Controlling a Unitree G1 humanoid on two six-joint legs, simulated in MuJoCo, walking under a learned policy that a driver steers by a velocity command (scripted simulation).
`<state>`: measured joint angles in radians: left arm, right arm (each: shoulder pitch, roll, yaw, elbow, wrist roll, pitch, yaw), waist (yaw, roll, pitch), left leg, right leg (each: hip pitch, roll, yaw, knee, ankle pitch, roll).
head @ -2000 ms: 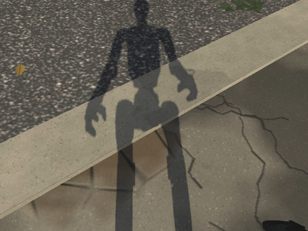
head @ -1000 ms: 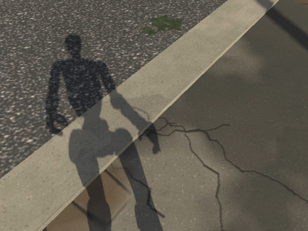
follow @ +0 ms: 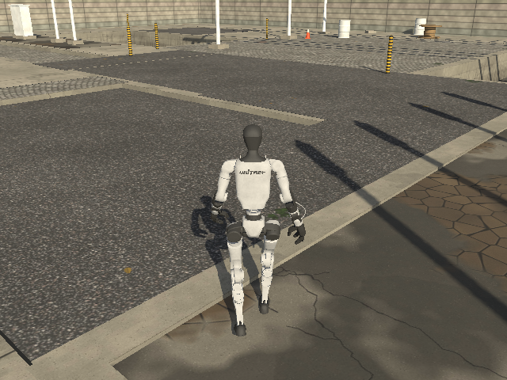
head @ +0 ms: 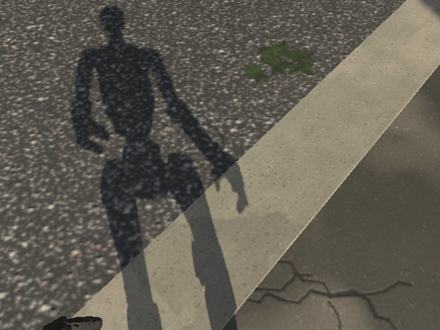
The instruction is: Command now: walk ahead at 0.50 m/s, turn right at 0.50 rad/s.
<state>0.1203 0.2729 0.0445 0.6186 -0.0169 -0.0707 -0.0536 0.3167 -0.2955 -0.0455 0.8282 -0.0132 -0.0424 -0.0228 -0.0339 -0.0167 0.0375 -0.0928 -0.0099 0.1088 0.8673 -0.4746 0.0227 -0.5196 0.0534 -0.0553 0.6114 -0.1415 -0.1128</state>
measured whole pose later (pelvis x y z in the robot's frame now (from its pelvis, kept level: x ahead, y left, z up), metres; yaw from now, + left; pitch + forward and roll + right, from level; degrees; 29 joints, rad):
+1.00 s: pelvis +0.50 -0.10 +0.03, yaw -11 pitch +2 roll +0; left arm 0.40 0.22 0.04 0.81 0.02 -0.07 -0.02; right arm 0.28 -0.27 -0.06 0.76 0.03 -0.04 0.00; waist 0.02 0.05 -0.04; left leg -0.75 0.04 -0.06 1.44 -0.25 -0.01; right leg -0.18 0.00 -0.07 0.43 -0.30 -0.03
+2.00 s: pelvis +0.96 -0.13 +0.06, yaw +10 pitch +1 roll +1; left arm 0.16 0.24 0.04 0.73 0.00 -0.01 -0.01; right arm 0.16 -0.27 -0.06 0.68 0.00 0.02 -0.05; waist 0.02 0.00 0.06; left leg -0.43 -0.02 -0.09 0.88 -0.47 -0.07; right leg -0.38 0.07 0.10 0.44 -0.08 -0.04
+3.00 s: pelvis +1.02 -0.14 +0.07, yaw -5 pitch +1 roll +0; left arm 0.30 0.26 0.06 0.78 0.01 -0.06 0.01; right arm 0.25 -0.29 -0.08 0.80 0.02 -0.01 0.00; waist 0.02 0.01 -0.03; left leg -0.59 0.08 -0.06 0.86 -0.15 -0.04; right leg -0.04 0.01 -0.12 0.22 -0.21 -0.04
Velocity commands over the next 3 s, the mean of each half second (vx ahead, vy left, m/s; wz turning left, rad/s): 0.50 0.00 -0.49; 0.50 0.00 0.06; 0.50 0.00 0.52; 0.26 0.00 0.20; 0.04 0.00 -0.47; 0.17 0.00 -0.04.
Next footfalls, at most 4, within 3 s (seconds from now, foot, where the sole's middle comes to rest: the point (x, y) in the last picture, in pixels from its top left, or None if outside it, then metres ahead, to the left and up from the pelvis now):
0.36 left None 0.42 0.14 -0.72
0.80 right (290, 313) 0.48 -0.20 -0.75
1.26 left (229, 204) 0.83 -0.04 -0.72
1.74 right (267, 141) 1.10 -0.19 -0.72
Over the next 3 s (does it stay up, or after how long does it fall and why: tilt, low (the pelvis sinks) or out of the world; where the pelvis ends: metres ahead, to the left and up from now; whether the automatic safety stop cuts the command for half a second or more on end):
stays up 1.02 -0.14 0.07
